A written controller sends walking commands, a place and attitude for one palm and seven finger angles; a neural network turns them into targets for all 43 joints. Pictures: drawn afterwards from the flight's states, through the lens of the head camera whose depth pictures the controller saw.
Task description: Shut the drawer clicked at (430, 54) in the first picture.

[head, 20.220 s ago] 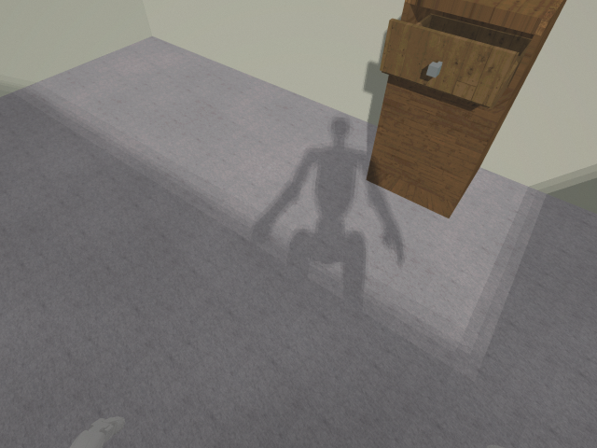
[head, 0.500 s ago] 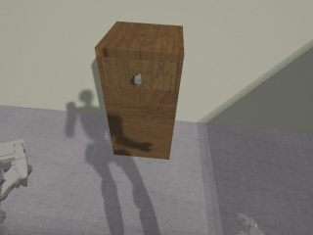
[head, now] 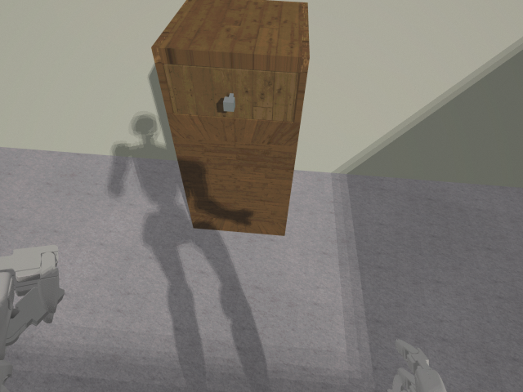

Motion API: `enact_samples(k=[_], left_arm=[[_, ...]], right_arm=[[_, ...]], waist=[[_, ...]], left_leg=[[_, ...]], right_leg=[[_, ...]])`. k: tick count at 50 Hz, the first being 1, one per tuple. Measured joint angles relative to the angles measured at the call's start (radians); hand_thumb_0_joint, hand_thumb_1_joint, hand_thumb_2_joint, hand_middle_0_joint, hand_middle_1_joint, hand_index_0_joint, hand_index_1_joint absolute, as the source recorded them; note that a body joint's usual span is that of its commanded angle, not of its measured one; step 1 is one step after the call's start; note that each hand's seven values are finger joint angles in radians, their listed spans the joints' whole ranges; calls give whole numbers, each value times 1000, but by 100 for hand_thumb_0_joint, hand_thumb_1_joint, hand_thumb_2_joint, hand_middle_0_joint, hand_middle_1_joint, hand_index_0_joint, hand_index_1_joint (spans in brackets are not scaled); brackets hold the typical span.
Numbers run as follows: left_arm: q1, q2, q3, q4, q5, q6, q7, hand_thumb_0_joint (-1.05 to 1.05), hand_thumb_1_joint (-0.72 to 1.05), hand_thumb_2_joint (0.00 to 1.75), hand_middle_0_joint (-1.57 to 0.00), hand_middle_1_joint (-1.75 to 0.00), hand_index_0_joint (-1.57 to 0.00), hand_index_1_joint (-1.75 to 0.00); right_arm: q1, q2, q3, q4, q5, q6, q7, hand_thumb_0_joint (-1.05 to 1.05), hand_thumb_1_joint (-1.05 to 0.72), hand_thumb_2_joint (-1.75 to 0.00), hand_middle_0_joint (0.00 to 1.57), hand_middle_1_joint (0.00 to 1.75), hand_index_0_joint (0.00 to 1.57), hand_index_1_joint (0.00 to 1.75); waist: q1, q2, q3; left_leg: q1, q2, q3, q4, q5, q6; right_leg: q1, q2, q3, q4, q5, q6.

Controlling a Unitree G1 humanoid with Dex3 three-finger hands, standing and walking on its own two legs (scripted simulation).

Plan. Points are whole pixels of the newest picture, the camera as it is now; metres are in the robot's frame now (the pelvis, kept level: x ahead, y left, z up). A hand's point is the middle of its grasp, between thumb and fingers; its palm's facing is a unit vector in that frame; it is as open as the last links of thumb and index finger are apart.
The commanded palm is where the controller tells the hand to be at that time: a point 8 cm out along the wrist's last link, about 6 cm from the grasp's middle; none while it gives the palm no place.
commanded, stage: let the arm hang, fingers relaxed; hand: left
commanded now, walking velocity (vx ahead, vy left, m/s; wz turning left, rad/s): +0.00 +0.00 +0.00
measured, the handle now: (230, 101) +0.88 +0.15 -0.04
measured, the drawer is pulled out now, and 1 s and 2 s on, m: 0.00 0.00 0.00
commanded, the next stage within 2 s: look to check the result in 1.08 s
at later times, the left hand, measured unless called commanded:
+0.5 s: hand out of the picture -0.07 +0.22 -0.17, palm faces +0.04 -0.97 -0.26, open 4.7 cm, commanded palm none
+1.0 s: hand out of the picture -0.02 +0.20 -0.18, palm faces +0.07 -0.98 -0.18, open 7.4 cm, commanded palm none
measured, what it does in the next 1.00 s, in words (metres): shifts its weight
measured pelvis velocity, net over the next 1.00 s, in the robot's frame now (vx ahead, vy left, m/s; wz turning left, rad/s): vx -0.05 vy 0.02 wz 0.05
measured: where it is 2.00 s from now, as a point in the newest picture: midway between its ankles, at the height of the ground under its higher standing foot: outside the picture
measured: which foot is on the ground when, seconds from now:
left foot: down 0.00-1.00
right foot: down 0.00-1.00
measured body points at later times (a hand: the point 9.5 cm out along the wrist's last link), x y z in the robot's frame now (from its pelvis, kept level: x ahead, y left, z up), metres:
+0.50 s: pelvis -0.03 +0.01 +0.00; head -0.01 +0.02 +0.45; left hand -0.07 +0.27 -0.15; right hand -0.04 -0.23 -0.16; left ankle +0.03 +0.11 -0.74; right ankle +0.04 -0.09 -0.74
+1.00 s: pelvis -0.05 +0.02 -0.01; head -0.05 +0.03 +0.44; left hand -0.03 +0.25 -0.17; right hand -0.03 -0.22 -0.16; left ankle +0.00 +0.12 -0.74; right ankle +0.04 -0.09 -0.74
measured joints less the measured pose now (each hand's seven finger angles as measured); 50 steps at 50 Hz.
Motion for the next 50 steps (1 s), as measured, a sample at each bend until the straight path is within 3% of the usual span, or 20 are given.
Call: enact_samples(k=[1,3,6,8,12,14,20,24,35,39,43,47,50], left_arm=[[-57,8,-46,97,13,6,-32,1,89,89,-140,-160,-140,-160],[-174,-5,-138,345,28,87,-86,1,89,89,-139,-158,-139,-159],[-293,-63,-231,729,42,209,-119,0,90,89,-134,-154,-134,-154],[-328,-100,-272,924,46,257,-129,1,90,89,-129,-149,-129,-150],[-337,-169,-332,1186,41,294,-134,1,91,89,-116,-136,-117,-137],[-336,-169,-314,1260,50,283,-100,1,90,89,-109,-133,-110,-129],[-295,-135,-310,1427,35,264,-122,1,90,89,-87,-110,-87,-105],[-264,-132,-309,1516,29,261,-123,1,90,89,-72,-91,-72,-88],[-325,-165,-295,1583,28,269,-122,1,91,89,-32,-45,-33,-45],[-353,-177,-290,1570,32,263,-124,1,91,89,-25,-37,-26,-37],[-358,-194,-293,1566,36,253,-121,0,91,89,-22,-33,-22,-33],[-361,-211,-295,1575,32,255,-116,0,91,89,-20,-31,-21,-31],[-370,-214,-291,1585,30,261,-113,0,91,89,-20,-30,-20,-31]], right_arm=[[-14,-14,-9,26,2,-6,24,1,-91,-90,20,30,20,30],[-54,-44,-16,73,4,33,57,1,-90,-90,20,30,20,30],[-94,-54,-15,117,-2,93,73,1,-91,-90,20,30,20,30],[-93,-42,-8,134,-9,120,77,1,-91,-90,20,30,20,30],[-50,-9,7,181,-24,161,77,1,-91,-90,20,30,20,30],[-19,8,10,212,-28,175,74,1,-91,-90,20,30,20,30],[57,25,-1,308,-27,199,66,1,-91,-90,20,30,20,30],[87,27,-10,358,-22,196,58,1,-91,-90,20,30,20,30],[103,46,-30,415,-27,190,44,1,-91,-90,20,30,20,30],[95,52,-32,435,-25,192,37,1,-91,-90,20,30,20,30],[70,48,-40,437,-21,196,38,1,-91,-90,20,30,20,30],[42,42,-50,409,-20,191,43,1,-91,-90,20,30,20,30],[45,46,-50,400,-20,176,41,0,-91,-90,20,30,20,30]], waist=[[4,15,-6],[5,48,-17],[-15,69,-21],[-30,53,-15],[-35,4,10],[-23,-11,23],[3,7,48],[2,23,56],[-11,37,37],[-5,23,27],[-1,22,22],[-14,31,20],[-28,29,14]], left_leg=[[-19,-4,-7,19,-3,2],[-50,-12,-15,57,-12,7],[-74,-20,-15,102,-27,15],[-72,-24,-15,113,-29,16],[-59,-22,-21,93,-12,15],[-58,-18,-30,71,6,13],[-56,-11,-43,17,35,16],[-38,-16,-34,7,55,18],[-54,-20,-23,-3,16,36],[-31,-36,-11,-36,68,43],[-20,-47,-17,-16,35,37],[-53,-37,-34,79,-71,30],[-30,-20,-42,88,-30,32]], right_leg=[[-13,-5,-8,13,-3,0],[-37,-14,-16,44,-13,3],[-61,-24,-17,93,-31,5],[-62,-29,-16,110,-38,4],[-44,-26,-22,86,-20,3],[-37,-19,-30,54,-5,0],[-19,-6,-37,-25,15,-5],[-2,-11,-29,-42,59,-3],[-35,-8,-6,-8,-91,0],[-48,-15,20,42,-134,2],[-20,-17,31,17,-42,3],[-6,-9,12,-21,-4,-2],[-18,-2,-4,-13,43,7]])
